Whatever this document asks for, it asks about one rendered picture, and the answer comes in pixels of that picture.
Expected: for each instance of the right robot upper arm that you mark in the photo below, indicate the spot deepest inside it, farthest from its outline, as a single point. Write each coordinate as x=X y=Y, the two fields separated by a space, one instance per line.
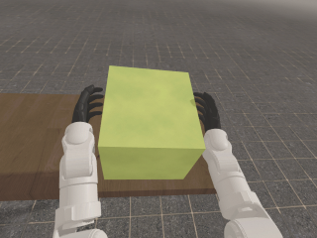
x=251 y=227

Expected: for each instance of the carton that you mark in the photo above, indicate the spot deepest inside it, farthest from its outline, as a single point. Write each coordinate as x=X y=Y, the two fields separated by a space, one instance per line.
x=150 y=127

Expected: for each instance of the right robot hand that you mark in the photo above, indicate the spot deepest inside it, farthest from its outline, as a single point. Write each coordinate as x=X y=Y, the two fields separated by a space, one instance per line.
x=210 y=117

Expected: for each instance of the table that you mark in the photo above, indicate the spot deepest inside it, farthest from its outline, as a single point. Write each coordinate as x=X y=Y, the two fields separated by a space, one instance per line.
x=32 y=126

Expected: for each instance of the robot left forearm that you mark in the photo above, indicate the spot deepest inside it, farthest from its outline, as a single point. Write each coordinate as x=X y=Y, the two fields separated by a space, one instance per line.
x=78 y=179

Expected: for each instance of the left robot hand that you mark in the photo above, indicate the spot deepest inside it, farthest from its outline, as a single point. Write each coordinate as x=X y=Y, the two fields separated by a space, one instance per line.
x=81 y=110

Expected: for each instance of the robot right forearm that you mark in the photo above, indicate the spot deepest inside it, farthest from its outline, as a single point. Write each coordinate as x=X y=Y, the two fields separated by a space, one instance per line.
x=236 y=200

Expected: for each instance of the left robot upper arm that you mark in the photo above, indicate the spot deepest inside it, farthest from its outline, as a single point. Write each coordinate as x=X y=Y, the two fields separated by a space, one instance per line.
x=91 y=233

